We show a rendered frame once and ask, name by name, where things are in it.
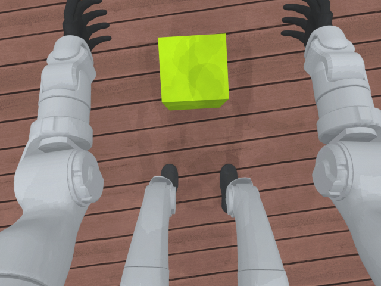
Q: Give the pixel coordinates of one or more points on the right robot thigh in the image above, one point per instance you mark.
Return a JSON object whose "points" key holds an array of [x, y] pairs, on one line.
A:
{"points": [[259, 262]]}

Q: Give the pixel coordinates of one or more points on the robot right forearm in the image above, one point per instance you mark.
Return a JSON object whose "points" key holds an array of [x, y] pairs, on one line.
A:
{"points": [[341, 89]]}

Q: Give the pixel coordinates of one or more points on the robot left hand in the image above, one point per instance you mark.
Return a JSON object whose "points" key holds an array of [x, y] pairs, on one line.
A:
{"points": [[75, 21]]}

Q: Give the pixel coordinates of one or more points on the left robot upper arm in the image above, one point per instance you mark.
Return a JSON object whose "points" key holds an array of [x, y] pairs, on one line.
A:
{"points": [[54, 190]]}

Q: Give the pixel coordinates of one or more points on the robot left shin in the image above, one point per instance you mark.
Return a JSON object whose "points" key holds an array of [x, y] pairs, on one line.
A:
{"points": [[158, 179]]}

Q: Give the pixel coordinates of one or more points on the carton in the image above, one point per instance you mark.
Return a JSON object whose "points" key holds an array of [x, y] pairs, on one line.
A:
{"points": [[193, 71]]}

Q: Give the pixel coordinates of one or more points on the robot left forearm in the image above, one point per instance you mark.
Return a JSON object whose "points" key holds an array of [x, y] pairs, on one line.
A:
{"points": [[64, 100]]}

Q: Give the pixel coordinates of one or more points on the robot right hand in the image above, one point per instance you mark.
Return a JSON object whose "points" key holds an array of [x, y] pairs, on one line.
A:
{"points": [[318, 15]]}

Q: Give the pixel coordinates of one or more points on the right robot upper arm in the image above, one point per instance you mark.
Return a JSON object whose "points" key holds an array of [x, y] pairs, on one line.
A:
{"points": [[349, 173]]}

